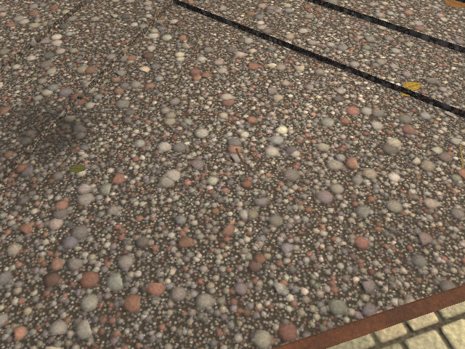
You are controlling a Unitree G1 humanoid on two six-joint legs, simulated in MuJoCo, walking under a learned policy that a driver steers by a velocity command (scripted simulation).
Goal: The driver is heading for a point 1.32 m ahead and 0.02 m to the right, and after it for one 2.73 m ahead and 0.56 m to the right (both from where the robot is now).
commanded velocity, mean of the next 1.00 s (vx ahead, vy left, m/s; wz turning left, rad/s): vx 0.50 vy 0.00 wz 0.00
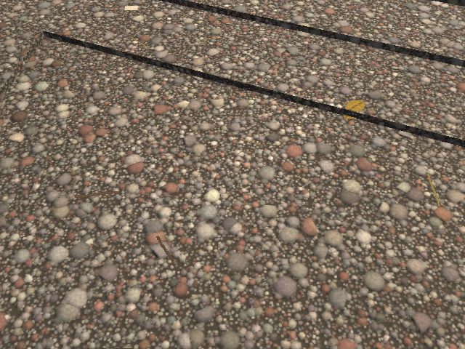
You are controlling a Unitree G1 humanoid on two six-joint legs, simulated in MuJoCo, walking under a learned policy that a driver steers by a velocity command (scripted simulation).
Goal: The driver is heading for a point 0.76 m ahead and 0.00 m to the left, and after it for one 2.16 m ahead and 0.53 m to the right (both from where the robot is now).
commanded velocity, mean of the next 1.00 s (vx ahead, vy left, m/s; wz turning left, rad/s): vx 0.50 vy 0.00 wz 0.00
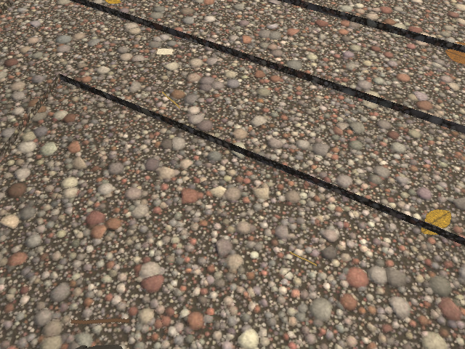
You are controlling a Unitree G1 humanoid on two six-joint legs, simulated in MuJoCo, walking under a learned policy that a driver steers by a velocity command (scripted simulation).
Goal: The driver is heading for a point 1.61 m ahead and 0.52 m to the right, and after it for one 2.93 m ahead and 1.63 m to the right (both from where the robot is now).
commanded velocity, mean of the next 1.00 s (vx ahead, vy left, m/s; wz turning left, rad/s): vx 0.50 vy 0.00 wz -0.19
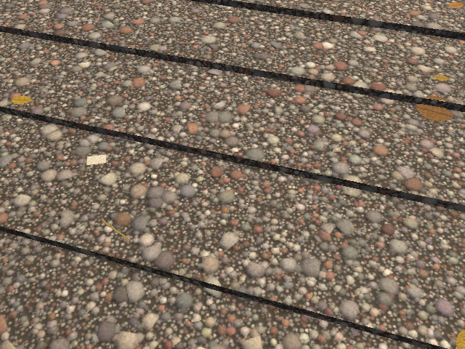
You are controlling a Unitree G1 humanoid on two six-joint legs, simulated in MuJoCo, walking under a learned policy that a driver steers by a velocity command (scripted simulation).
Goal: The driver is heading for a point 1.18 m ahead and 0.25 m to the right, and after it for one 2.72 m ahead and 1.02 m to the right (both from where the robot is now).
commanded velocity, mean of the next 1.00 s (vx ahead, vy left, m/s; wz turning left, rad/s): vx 0.50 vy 0.00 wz -0.48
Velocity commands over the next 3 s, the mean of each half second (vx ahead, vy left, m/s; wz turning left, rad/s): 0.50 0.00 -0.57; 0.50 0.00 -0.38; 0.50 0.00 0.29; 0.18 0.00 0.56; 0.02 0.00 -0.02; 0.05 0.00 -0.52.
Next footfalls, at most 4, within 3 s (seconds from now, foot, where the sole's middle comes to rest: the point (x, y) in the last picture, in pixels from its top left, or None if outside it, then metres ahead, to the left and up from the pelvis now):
0.18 right None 0.25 -0.14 -0.78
0.60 left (238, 314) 0.60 -0.01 -0.76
0.98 right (338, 324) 0.55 -0.29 -0.75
1.48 left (282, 238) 0.85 -0.17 -0.75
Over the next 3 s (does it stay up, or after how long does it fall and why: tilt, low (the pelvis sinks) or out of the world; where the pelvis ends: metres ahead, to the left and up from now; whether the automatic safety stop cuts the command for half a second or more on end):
stays up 0.97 -0.28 0.04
